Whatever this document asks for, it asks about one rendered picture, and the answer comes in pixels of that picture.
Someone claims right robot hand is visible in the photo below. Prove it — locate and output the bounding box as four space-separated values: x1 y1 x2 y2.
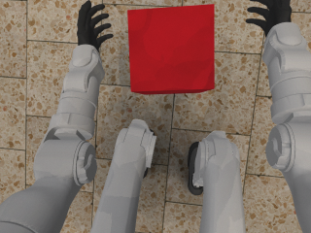
246 0 292 38

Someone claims left robot upper arm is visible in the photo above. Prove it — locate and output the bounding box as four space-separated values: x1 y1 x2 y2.
0 139 97 233

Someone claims left robot hand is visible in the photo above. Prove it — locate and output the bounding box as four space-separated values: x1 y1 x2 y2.
77 0 114 52

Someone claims right robot thigh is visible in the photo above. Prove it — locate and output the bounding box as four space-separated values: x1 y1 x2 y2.
195 137 246 233

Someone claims left robot forearm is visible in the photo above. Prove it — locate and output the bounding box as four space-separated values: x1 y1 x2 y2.
33 44 105 177

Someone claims carton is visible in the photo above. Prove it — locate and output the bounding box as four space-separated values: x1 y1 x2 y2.
127 4 215 95

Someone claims right robot shin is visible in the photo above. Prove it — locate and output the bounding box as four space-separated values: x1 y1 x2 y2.
192 130 240 186

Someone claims right robot upper arm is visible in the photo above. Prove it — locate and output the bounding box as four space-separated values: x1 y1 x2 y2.
265 122 311 233

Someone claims right robot forearm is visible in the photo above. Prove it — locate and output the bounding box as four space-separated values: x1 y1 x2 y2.
262 22 311 125

